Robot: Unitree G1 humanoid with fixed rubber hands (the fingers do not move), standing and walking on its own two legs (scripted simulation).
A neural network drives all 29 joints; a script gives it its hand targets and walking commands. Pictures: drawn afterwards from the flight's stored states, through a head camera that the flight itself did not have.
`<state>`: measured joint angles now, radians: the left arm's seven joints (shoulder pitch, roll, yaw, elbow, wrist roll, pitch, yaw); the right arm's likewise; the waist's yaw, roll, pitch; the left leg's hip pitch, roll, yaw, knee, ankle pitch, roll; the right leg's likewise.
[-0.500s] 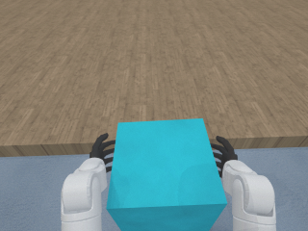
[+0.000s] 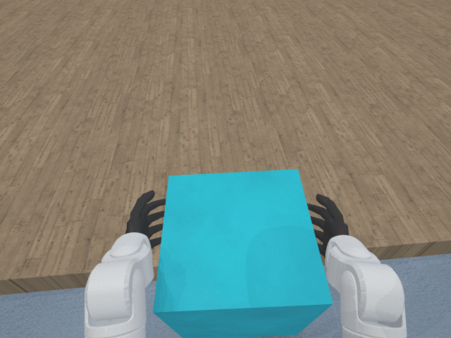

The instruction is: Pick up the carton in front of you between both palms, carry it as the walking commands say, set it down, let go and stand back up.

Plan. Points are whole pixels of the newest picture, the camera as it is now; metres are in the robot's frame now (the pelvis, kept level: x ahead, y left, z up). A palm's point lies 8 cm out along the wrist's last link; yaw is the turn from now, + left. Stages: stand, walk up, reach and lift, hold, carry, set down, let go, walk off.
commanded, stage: carry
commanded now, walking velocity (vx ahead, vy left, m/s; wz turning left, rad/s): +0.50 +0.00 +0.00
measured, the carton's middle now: (237, 261) +0.27 +0.00 +0.01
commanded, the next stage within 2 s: none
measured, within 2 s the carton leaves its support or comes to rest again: neither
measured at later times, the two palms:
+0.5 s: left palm (169, 67) +0.70 +0.15 +0.16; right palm (291, 68) +0.70 -0.15 +0.16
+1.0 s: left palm (182, 17) +1.04 +0.15 +0.17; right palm (271, 15) +1.07 -0.15 +0.16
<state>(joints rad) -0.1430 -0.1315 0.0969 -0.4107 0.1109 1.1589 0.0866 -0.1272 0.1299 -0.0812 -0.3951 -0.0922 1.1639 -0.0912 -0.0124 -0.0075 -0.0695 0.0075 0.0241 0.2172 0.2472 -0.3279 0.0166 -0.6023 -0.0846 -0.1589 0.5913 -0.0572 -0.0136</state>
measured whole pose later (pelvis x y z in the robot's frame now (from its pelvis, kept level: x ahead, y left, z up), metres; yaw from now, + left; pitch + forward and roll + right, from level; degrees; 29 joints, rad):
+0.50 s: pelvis +0.31 -0.01 -0.01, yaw +0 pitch +6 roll +0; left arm -0.86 0.00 0.27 0.02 0.05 1.31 0.15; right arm -0.85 -0.03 -0.26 0.00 -0.05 1.35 -0.13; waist 0.03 0.00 0.00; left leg -0.67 0.05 0.11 0.74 -0.17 0.08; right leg -0.17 -0.01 -0.17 0.47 -0.41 -0.04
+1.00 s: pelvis +0.67 -0.04 +0.05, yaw +4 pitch +5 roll -2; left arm -0.77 -0.09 0.23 -0.11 0.12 1.23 0.14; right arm -0.73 0.01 -0.32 -0.15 -0.03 1.28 -0.12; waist 0.07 0.02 0.15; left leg -0.40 -0.03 -0.14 1.44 -0.29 0.07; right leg -0.80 0.00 -0.20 1.10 -0.38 -0.12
